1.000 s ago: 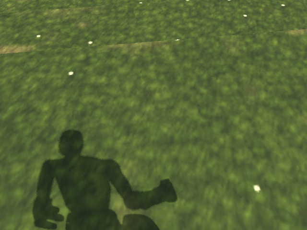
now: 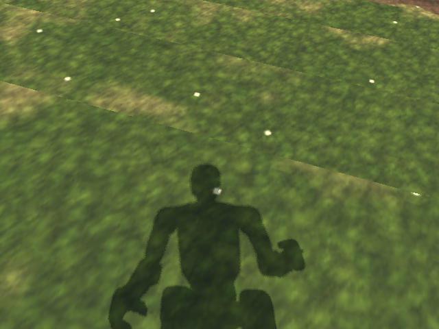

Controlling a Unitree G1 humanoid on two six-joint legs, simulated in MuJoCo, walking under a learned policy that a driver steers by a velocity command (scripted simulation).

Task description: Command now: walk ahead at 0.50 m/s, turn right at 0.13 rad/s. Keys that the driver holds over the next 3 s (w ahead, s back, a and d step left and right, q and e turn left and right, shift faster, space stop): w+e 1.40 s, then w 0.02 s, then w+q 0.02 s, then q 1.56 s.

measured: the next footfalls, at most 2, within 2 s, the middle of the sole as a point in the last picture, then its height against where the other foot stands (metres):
right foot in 0.44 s outside the picture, level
left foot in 0.90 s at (248, 250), level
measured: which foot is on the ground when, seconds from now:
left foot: down 0.00-0.46, up 0.48-0.88, down 0.90-1.00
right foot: up 0.00-0.42, down 0.44-0.90, up 0.92-1.00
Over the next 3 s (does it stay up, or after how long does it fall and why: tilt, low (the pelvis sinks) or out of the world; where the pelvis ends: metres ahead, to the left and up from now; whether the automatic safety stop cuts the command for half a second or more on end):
stays up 0.79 -0.41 0.00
